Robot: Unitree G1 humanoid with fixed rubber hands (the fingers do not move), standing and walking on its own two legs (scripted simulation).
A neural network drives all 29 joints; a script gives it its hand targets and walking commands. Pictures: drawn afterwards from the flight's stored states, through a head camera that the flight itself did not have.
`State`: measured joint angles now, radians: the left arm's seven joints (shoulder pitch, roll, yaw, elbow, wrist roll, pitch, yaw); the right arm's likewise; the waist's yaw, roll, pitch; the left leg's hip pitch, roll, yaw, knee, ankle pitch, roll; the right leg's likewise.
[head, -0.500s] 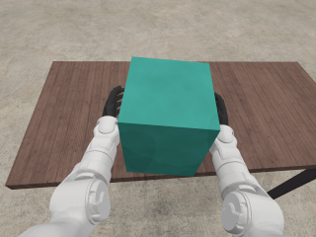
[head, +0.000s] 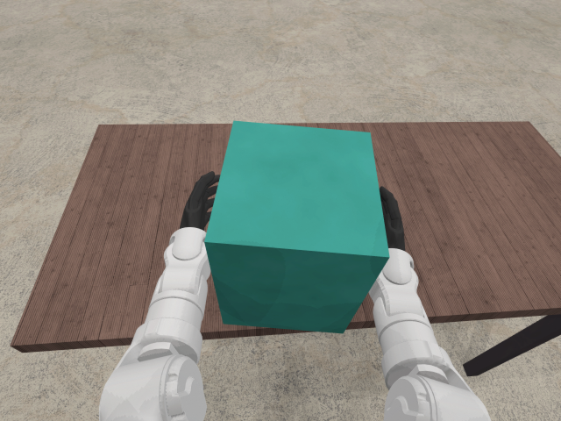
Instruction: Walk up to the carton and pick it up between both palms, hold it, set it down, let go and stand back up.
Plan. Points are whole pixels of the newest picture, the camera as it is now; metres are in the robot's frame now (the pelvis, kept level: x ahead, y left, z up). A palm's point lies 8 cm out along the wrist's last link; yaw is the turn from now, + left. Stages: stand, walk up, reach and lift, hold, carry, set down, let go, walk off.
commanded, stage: reach and lift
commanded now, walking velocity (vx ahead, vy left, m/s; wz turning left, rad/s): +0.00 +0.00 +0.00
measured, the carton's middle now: (292, 234) +0.39 -0.03 +0.04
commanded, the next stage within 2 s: none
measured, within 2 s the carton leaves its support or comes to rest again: leaves its support in 0.34 s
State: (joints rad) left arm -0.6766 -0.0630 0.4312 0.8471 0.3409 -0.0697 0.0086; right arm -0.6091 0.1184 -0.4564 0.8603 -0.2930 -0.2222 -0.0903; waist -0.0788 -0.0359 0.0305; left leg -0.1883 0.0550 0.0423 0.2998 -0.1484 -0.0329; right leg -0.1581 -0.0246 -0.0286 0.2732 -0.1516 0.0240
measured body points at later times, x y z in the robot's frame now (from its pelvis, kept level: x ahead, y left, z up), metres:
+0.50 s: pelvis -0.01 +0.00 +0.00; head +0.01 +0.03 +0.45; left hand +0.40 +0.12 +0.07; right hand +0.37 -0.17 +0.08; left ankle +0.00 +0.14 -0.75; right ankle -0.01 -0.13 -0.75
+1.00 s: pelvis -0.02 -0.01 +0.00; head -0.02 +0.02 +0.45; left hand +0.39 +0.13 +0.10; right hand +0.36 -0.17 +0.10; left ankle +0.00 +0.14 -0.75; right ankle -0.01 -0.13 -0.75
